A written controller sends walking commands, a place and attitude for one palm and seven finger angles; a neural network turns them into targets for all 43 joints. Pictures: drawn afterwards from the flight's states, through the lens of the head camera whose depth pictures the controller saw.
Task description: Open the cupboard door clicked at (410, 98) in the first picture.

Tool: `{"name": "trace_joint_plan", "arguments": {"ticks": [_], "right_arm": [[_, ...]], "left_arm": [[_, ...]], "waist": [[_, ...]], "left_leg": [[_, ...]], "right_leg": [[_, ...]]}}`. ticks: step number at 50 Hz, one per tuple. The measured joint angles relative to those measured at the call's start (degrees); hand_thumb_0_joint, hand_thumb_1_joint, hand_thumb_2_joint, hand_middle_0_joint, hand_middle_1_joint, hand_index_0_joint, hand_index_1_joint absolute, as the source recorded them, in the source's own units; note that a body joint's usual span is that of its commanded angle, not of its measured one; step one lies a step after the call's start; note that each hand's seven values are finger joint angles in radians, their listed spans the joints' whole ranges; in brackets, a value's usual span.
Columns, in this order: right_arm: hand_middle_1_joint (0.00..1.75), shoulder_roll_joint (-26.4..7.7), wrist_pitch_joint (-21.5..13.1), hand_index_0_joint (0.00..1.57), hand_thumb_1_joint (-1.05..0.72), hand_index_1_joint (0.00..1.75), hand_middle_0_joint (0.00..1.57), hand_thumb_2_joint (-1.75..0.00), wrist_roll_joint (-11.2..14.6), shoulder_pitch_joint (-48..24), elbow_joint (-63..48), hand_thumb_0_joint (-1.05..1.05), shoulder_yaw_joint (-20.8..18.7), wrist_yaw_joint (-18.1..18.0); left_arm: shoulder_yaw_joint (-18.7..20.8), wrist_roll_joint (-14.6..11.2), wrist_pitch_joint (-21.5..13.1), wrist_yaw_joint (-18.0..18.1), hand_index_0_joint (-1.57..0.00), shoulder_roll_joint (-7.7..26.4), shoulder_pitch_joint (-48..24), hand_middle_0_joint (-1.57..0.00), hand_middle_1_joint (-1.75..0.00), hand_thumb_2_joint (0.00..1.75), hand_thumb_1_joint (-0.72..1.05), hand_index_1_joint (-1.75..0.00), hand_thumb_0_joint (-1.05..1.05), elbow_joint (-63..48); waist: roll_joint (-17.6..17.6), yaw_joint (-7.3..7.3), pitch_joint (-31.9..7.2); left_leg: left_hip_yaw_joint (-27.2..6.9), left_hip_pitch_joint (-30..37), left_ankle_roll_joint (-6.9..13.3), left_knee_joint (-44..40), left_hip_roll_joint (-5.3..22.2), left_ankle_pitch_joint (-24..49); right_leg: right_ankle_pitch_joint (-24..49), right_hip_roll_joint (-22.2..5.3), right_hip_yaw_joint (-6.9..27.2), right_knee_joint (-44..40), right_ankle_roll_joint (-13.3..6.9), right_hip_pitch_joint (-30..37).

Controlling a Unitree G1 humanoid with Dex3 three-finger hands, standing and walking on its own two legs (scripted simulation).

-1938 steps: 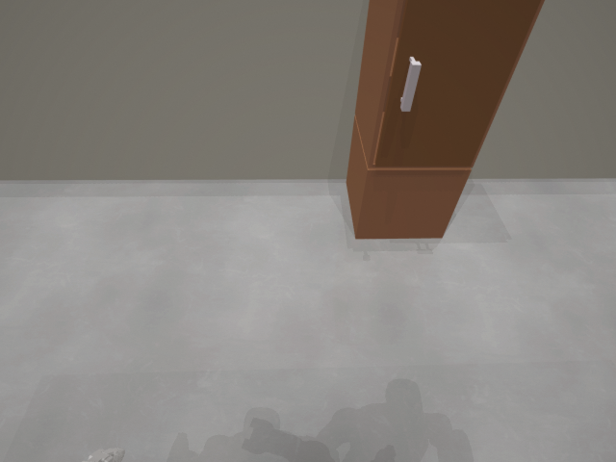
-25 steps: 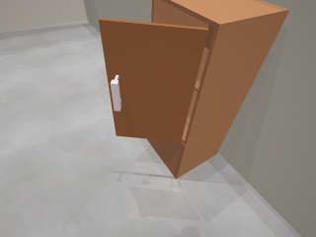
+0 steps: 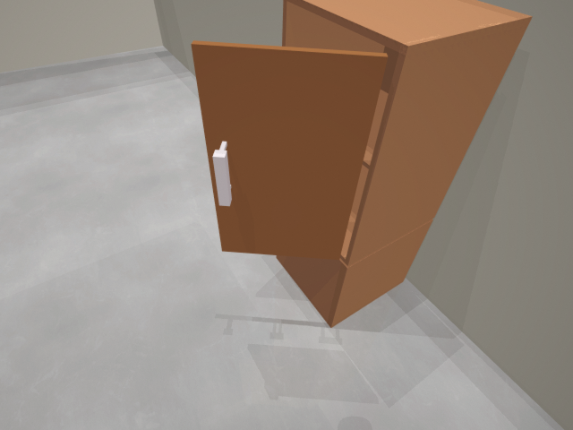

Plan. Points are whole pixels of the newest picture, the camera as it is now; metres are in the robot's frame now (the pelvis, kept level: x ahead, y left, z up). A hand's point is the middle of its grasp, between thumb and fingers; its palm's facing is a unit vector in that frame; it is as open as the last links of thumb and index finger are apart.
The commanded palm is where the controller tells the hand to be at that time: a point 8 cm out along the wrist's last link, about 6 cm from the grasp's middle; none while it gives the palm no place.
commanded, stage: come to a stop and stand still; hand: left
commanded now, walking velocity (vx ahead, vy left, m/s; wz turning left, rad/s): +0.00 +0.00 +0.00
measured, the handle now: (224, 173) +0.65 +0.19 -0.02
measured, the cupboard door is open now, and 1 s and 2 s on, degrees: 53 53 53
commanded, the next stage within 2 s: look again from close up in 0.02 s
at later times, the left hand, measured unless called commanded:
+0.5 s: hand out of the picture -0.01 +0.14 -0.17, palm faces +0.02 -0.99 -0.15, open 7.4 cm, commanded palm none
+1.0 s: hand out of the picture +0.01 +0.15 -0.18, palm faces +0.06 -0.99 -0.13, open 7.4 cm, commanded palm none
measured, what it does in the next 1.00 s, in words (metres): shifts its weight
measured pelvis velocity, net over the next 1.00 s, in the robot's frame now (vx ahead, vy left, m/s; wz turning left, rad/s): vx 0.06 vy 0.00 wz -0.02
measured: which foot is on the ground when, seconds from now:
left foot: down 0.00-1.00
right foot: down 0.00-1.00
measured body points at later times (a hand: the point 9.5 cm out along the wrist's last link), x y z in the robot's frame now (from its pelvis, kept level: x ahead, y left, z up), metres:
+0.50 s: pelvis +0.01 -0.01 +0.00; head +0.01 +0.00 +0.45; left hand -0.01 +0.19 -0.16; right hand +0.00 -0.23 -0.15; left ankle +0.06 +0.06 -0.74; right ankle +0.05 -0.15 -0.74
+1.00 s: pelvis +0.06 +0.00 +0.00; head +0.06 +0.01 +0.45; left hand +0.00 +0.20 -0.17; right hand +0.03 -0.23 -0.15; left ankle +0.06 +0.06 -0.74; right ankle +0.05 -0.15 -0.74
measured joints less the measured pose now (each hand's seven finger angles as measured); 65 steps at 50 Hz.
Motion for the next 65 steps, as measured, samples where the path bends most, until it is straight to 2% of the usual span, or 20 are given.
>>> {"name": "trace_joint_plan", "arguments": {"ticks": [12, 31, 38, 46, 50, 52, 54, 57, 59, 62, 65], "right_arm": [[0.3, 0.2, -0.2, 0.19, -0.91, 0.3, 0.2, -0.9, 0.1, 0.6, 0.6, 0.01, 0.3, 0.1], [0.3, 1.3, -0.6, 0.19, -0.9, 0.3, 0.2, -0.9, 0.2, 1.4, 2.2, 0.01, 1.0, 0.0], [0.3, 1.4, -0.7, 0.19, -0.9, 0.3, 0.2, -0.9, 0.0, 1.3, 2.4, 0.01, 1.1, 0.0], [0.3, 0.9, -0.3, 0.19, -0.9, 0.3, 0.2, -0.9, -0.4, 3.2, 1.9, 0.01, 0.7, 0.0], [0.3, 0.8, -0.9, 0.19, -0.9, 0.3, 0.2, -0.9, -0.3, 4.0, 1.5, 0.01, 0.6, -0.2], [0.3, 0.8, -1.2, 0.19, -0.9, 0.3, 0.2, -0.9, -0.3, 4.4, 1.3, 0.01, 0.6, -0.3], [0.3, 0.8, -1.9, 0.19, -0.9, 0.3, 0.2, -0.9, -0.3, 4.6, 1.1, 0.01, 0.5, -0.4], [0.3, 1.0, -3.4, 0.19, -0.9, 0.3, 0.2, -0.9, -0.4, 5.2, 0.8, 0.01, 0.7, -0.8], [0.3, 1.4, -4.2, 0.19, -0.9, 0.3, 0.2, -0.9, -0.5, 5.8, 1.0, 0.0, 1.1, -1.0], [0.3, 2.4, -4.3, 0.19, -0.9, 0.3, 0.2, -0.9, -0.6, 6.6, 2.1, 0.0, 1.7, -1.4], [0.3, 3.2, -3.6, 0.2, -0.9, 0.3, 0.2, -0.9, -0.4, 7.0, 3.4, 0.0, 2.0, -1.6]], "left_arm": [[0.1, -0.3, -0.3, 0.1, -0.2, 0.9, -0.4, -0.2, -0.3, 0.9, 0.91, -0.3, 0.0, 0.1], [-0.4, -0.7, -0.7, 0.1, -0.2, 0.5, -3.7, -0.2, -0.3, 0.9, 0.9, -0.3, 0.0, -0.6], [-0.3, -0.7, -0.7, 0.0, -0.2, 0.6, -3.8, -0.2, -0.3, 0.9, 0.9, -0.3, 0.0, -0.5], [1.1, -0.5, -0.2, -0.9, -0.2, 0.7, -0.8, -0.2, -0.3, 0.9, 0.9, -0.3, 0.0, -0.6], [1.6, -0.5, -0.1, -1.2, -0.2, 0.7, 0.6, -0.2, -0.3, 0.9, 0.9, -0.3, 0.0, -0.2], [1.7, -0.4, 0.2, -1.4, -0.2, 0.7, 1.2, -0.2, -0.3, 0.9, 0.9, -0.3, 0.0, 0.1], [1.7, -0.2, 0.6, -1.6, -0.2, 0.5, 1.1, -0.2, -0.3, 0.9, 0.91, -0.3, 0.01, 0.4], [1.9, -0.1, 0.8, -1.9, -0.2, 0.4, -0.5, -0.2, -0.3, 0.9, 0.91, -0.3, 0.01, 0.4], [2.0, -0.2, 0.5, -2.1, -0.2, 0.6, -2.6, -0.2, -0.3, 0.9, 0.91, -0.3, 0.01, -0.3], [2.3, 0.0, 0.7, -1.1, -0.2, 1.8, -6.3, -0.2, -0.3, 0.9, 0.93, -0.3, 0.02, -1.2], [2.5, -0.6, 0.2, -0.8, -0.2, 3.6, -9.2, -0.2, -0.3, 0.9, 0.95, -0.3, 0.03, -2.5]], "waist": [[0.1, -0.38, 0.4], [-0.5, -1.19, 1.0], [-0.6, -1.08, 1.1], [-0.4, -0.32, -0.5], [-0.7, -0.21, -0.2], [-1.1, -0.22, -0.4], [-1.0, -0.32, -0.2], [-0.5, -1.4, 0.8], [-0.1, -2.08, 1.6], [0.0, -2.58, 3.1], [-0.1, -2.68, 4.5]], "left_leg": [[0.0, 0.4, -0.5, -1.1, 0.5, 0.2], [-0.4, 1.7, -1.2, -1.7, 1.2, -0.4], [-0.5, 1.8, -1.3, -1.4, 1.3, -1.1], [-0.4, 1.1, -1.2, 2.8, 1.6, -6.3], [0.0, 1.3, -0.4, 5.0, 1.3, -7.6], [0.6, 1.9, 0.0, 5.1, 0.8, -8.9], [1.4, 3.1, 0.5, 4.1, 0.6, -9.4], [2.0, 6.0, 0.5, 0.0, 0.4, -8.5], [1.6, 8.0, 0.3, -2.9, 0.5, -7.7], [1.0, 10.4, -0.5, -5.4, 1.0, -7.3], [0.3, 11.6, -1.8, -3.9, 1.6, -9.4]], "right_leg": [[0.3, 0.5, 0.1, -1.0, -0.1, 0.3], [0.0, 1.4, -0.2, -2.5, -0.7, 1.9], [-0.5, 1.4, -0.3, -2.5, -0.8, 2.2], [-5.7, 1.9, 0.3, 0.4, -1.5, 2.0], [-6.5, 1.6, 0.8, 2.8, -1.4, 2.0], [-9.2, 1.1, 1.2, 5.1, -2.3, 1.5], [-11.6, 0.6, 0.1, 11.6, -2.7, -0.9], [-12.9, -0.1, -1.7, 22.6, -2.6, -6.2], [-11.9, -0.7, -2.7, 25.1, -2.3, -9.0], [-8.6, -1.3, -3.3, 21.2, -1.8, -10.8], [-1.9, -1.3, -3.4, 11.0, -1.7, -8.8]]}}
